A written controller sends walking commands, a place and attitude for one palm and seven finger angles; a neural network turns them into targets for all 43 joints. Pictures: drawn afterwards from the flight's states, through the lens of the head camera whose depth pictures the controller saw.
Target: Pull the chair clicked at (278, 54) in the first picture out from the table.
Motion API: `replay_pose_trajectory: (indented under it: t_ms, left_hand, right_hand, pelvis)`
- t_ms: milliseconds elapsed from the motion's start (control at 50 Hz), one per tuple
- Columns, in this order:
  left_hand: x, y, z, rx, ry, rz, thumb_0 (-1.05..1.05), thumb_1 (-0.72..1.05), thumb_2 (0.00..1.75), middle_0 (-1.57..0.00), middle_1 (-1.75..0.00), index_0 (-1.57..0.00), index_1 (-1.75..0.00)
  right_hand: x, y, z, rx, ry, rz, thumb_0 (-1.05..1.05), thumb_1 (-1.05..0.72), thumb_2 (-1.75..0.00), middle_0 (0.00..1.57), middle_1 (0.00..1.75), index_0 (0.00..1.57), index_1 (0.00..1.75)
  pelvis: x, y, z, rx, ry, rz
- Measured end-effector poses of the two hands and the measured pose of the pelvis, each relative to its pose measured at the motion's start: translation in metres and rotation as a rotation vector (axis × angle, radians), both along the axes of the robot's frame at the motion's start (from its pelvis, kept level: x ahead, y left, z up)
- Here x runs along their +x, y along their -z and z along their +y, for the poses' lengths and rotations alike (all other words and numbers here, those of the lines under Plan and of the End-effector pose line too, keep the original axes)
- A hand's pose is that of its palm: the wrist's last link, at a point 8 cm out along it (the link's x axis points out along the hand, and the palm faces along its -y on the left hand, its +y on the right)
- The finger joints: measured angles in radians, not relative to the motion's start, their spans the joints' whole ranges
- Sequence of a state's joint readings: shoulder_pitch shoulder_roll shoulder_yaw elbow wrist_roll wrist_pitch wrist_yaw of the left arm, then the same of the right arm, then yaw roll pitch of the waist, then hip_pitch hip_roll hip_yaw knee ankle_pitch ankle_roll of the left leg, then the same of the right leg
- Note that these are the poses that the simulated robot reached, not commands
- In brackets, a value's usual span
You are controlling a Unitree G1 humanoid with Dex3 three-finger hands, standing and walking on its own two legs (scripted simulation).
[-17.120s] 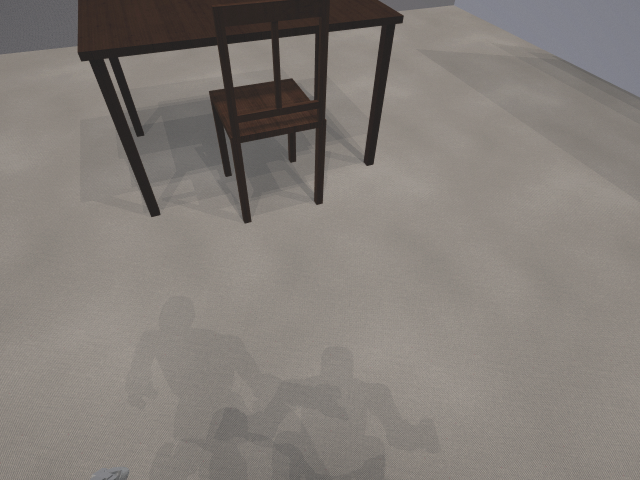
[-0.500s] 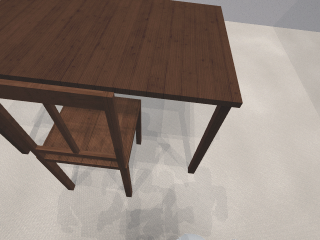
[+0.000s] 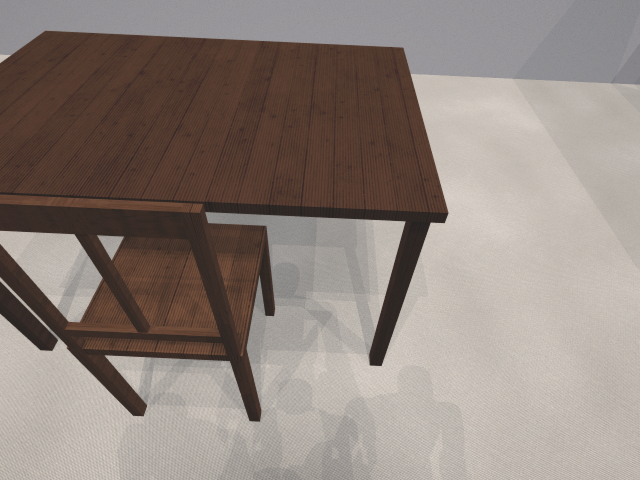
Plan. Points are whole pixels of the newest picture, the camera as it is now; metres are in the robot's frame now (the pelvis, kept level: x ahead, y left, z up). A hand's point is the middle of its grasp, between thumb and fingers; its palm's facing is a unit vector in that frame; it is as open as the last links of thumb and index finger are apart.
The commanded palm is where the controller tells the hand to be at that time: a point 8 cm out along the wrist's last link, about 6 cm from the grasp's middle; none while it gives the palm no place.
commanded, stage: come to a stop and stand still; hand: left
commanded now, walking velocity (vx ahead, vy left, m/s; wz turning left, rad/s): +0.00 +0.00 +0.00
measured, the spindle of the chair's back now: (118, 287) +0.44 +0.37 -0.10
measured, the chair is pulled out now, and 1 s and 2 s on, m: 0.00 0.00 0.00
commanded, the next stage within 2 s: look again from close up in 0.12 s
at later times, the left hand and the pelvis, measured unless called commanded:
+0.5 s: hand out of the picture +0.01 +0.18 -0.19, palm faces +0.04 -0.98 -0.18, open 7.3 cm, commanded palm none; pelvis +0.02 +0.02 -0.01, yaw +1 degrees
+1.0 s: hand out of the picture +0.01 +0.21 -0.19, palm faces +0.02 -0.98 -0.18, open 7.3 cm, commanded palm none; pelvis +0.02 +0.04 -0.01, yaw +1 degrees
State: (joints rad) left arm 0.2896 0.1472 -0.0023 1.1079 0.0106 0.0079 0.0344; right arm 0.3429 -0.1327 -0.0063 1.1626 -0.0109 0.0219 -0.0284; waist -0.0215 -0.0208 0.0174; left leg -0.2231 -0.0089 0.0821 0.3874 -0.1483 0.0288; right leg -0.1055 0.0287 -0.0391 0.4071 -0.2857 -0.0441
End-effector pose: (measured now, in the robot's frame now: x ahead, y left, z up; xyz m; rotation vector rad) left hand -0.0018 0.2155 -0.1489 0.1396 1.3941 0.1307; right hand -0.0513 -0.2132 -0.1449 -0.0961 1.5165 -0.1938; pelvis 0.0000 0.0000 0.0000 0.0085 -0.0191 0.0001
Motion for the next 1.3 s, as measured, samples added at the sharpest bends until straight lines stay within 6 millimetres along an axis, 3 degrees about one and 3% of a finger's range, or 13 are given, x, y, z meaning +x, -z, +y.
replay_pose_trajectory:
  t_ms: [140,300,560,720,900,1160,1200,1300]
  left_hand:
    - [-0.024,0.001,-0.013,-0.025,-0.022,0.066,0.00,0.92,0.90,-0.20,-0.30,-0.20,-0.30]
    - [-0.033,0.002,-0.016,-0.023,-0.016,0.070,0.00,0.91,0.90,-0.20,-0.30,-0.20,-0.30]
    - [0.019,0.008,0.018,0.011,-0.016,-0.057,0.00,0.91,0.90,-0.20,-0.30,-0.20,-0.30]
    - [0.030,0.008,0.035,0.018,-0.005,-0.070,0.00,0.91,0.90,-0.19,-0.30,-0.20,-0.30]
    - [0.018,0.009,0.044,0.012,-0.006,-0.031,0.00,0.91,0.90,-0.19,-0.30,-0.20,-0.30]
    - [-0.004,0.008,0.051,0.014,-0.008,0.024,0.00,0.91,0.90,-0.20,-0.30,-0.20,-0.30]
    - [0.025,-0.011,0.056,0.023,-0.080,-0.139,0.01,0.91,0.90,-0.20,-0.30,-0.20,-0.30]
    - [0.142,-0.113,0.057,0.073,-0.049,-0.862,0.02,0.87,0.88,-0.19,-0.29,-0.19,-0.29]
  right_hand:
    - [0.001,0.001,0.007,0.016,-0.003,0.009,0.00,-0.91,-0.90,0.20,0.30,0.20,0.30]
    - [0.032,0.009,0.011,0.032,-0.040,-0.069,0.00,-0.91,-0.90,0.20,0.30,0.20,0.30]
    - [0.079,0.005,0.011,-0.030,-0.093,-0.173,0.02,-0.93,-0.90,0.20,0.30,0.20,0.30]
    - [0.098,-0.002,0.012,-0.054,-0.113,-0.208,0.01,-0.92,-0.90,0.20,0.30,0.20,0.30]
    - [0.107,-0.007,0.017,-0.060,-0.128,-0.214,0.00,-0.91,-0.90,0.20,0.30,0.20,0.30]
    - [0.099,-0.008,0.021,-0.062,-0.129,-0.192,0.00,-0.90,-0.90,0.20,0.30,0.20,0.30]
    - [0.106,-0.013,0.021,-0.073,-0.124,-0.289,0.00,-0.90,-0.90,0.20,0.30,0.20,0.30]
    - [0.138,-0.025,0.017,-0.075,-0.172,-0.609,0.00,-0.90,-0.90,0.20,0.30,0.20,0.30]
  pelvis:
    - [0.001,0.000,-0.001,-0.001,0.000,0.008]
    - [0.004,0.005,0.003,-0.035,-0.012,0.020]
    - [0.022,0.010,0.021,-0.015,-0.016,0.013]
    - [0.024,0.008,0.027,-0.014,-0.013,0.013]
    - [0.022,0.006,0.033,-0.015,-0.013,0.013]
    - [0.018,0.004,0.041,-0.019,-0.015,0.015]
    - [0.013,0.006,0.041,-0.016,-0.023,0.019]
    - [-0.002,0.013,0.039,0.015,-0.051,0.033]
